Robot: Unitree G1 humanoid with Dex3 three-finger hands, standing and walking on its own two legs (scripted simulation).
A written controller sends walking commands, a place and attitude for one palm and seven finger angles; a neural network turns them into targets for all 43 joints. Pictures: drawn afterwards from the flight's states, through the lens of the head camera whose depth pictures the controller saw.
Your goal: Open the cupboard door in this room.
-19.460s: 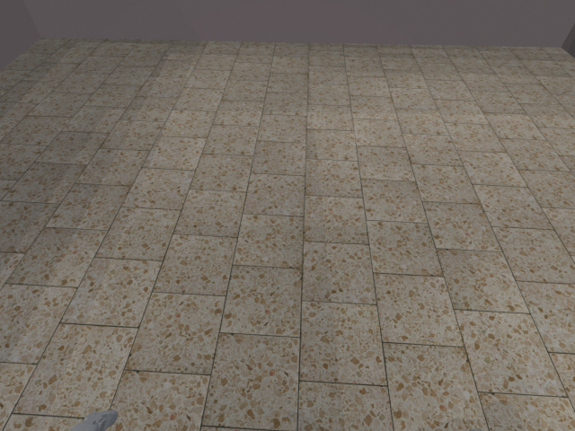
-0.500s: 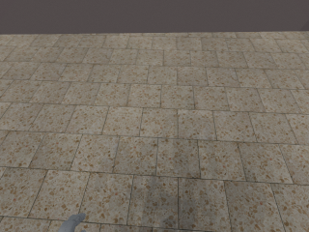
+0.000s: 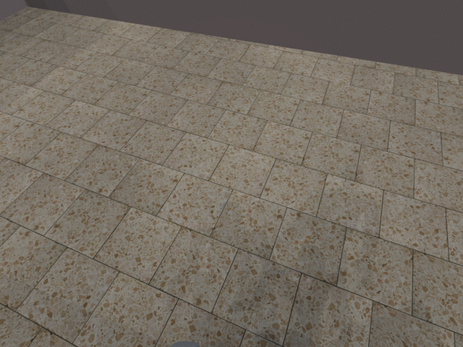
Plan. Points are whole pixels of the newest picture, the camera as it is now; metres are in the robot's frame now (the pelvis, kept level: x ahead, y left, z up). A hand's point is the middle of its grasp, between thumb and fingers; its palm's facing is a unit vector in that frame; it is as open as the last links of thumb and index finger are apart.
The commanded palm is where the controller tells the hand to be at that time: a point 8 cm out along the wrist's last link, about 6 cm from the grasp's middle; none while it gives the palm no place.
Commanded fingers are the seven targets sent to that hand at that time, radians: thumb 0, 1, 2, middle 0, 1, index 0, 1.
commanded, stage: turn or walk to find it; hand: left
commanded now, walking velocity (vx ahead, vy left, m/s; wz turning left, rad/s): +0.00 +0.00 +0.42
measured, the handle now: out of the picture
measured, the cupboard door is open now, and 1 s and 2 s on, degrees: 0 0 0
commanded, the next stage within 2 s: none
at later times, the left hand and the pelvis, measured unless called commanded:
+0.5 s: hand out of the picture +0.03 +0.27 -0.16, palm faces +0.21 -0.95 -0.24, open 7.4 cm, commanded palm none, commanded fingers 0.00 0.90 0.90 -0.20 -0.30 -0.20 -0.30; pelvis -0.02 +0.05 +0.01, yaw +11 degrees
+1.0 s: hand out of the picture -0.05 +0.17 -0.15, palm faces +0.44 -0.86 -0.27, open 7.3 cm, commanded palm none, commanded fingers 0.00 0.90 0.90 -0.20 -0.30 -0.20 -0.30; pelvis -0.04 -0.03 +0.00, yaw +25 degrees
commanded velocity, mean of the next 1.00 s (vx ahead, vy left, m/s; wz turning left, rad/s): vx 0.00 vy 0.00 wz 0.42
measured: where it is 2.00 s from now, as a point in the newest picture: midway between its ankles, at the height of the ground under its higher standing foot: outside the picture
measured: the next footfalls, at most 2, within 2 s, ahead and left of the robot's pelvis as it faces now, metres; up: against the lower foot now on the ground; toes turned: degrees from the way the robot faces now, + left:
left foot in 0.08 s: +0.01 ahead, +0.13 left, +0.00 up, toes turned +7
right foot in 0.70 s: +0.04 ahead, -0.09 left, +0.00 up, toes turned +14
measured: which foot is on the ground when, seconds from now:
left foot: up 0.00-0.06, down 0.08-0.70, up 0.72-1.00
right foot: down 0.00-0.10, up 0.12-0.68, down 0.70-1.00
